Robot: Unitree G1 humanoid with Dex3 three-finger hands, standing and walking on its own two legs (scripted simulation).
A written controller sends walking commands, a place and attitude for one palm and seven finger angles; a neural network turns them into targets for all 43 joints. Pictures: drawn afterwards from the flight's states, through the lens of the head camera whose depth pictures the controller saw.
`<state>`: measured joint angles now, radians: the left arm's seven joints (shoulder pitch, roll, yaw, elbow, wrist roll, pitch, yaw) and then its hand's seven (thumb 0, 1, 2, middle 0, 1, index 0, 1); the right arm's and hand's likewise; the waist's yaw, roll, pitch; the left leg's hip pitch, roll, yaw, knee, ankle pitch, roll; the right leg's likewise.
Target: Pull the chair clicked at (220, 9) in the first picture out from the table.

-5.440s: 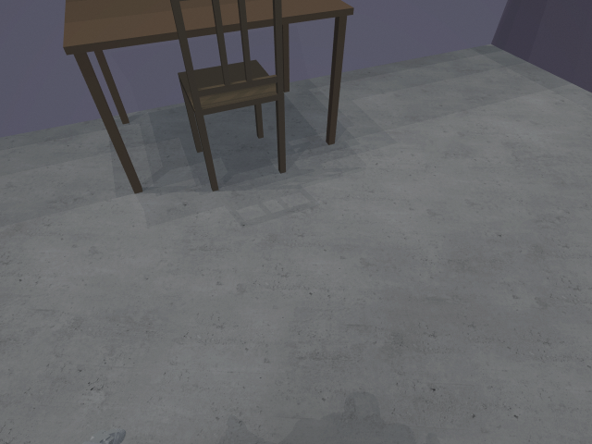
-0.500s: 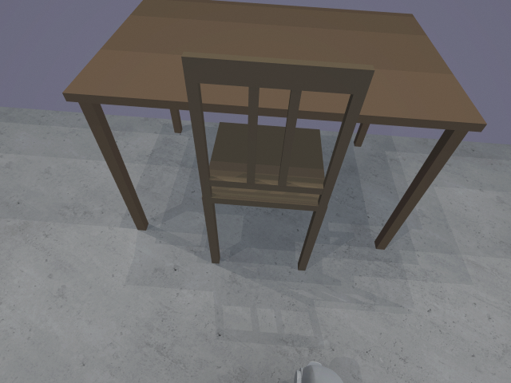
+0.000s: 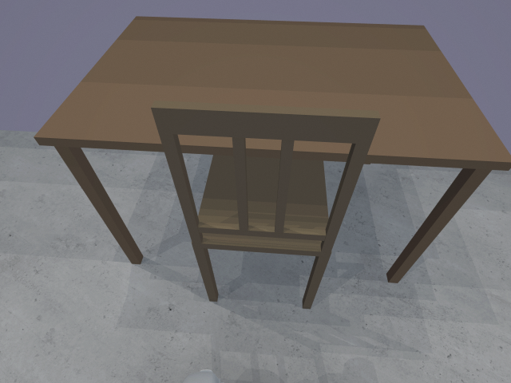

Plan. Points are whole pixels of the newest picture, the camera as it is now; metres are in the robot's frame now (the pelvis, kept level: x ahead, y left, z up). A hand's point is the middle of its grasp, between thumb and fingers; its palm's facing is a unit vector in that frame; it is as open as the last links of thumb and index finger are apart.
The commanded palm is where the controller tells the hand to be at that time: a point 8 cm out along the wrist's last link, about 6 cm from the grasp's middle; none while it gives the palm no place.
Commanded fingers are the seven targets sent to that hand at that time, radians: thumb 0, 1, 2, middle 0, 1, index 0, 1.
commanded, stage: come to a stop and stand still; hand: left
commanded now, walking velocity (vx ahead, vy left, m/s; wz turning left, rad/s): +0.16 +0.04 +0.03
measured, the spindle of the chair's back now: (241, 188) +0.53 +0.07 -0.07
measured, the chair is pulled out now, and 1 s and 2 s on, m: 0.00 0.00 0.00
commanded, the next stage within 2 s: look again from close up in 1.12 s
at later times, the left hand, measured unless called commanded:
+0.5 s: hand out of the picture +0.07 +0.20 -0.19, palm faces +0.03 -0.98 -0.22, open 7.3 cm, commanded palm none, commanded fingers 0.00 0.90 0.90 -0.20 -0.30 -0.20 -0.30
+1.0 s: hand out of the picture +0.04 +0.11 -0.17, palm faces +0.01 -0.98 -0.22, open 7.2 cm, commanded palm none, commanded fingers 0.00 0.90 0.90 -0.20 -0.30 -0.20 -0.30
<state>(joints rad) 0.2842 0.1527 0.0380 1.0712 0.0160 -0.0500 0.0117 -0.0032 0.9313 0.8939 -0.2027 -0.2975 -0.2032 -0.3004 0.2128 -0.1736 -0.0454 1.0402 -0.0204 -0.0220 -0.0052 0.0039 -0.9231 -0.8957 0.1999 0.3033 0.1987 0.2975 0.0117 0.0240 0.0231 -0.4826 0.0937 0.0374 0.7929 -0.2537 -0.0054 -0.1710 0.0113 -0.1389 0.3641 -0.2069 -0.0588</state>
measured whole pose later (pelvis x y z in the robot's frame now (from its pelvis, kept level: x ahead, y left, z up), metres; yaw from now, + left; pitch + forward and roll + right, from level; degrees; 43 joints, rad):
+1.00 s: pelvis +0.02 -0.06 +0.00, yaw -2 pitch -1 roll +0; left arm 0.25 0.14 0.01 1.12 0.00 0.01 0.03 0.01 0.94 0.89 -0.20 -0.30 -0.20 -0.30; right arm 0.33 -0.14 0.00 1.17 -0.01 0.03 -0.03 0.00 -0.91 -0.90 0.20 0.30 0.20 0.30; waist -0.01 0.03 0.05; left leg -0.19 0.09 -0.02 0.40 -0.20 -0.07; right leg -0.18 0.04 -0.08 0.44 -0.24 -0.07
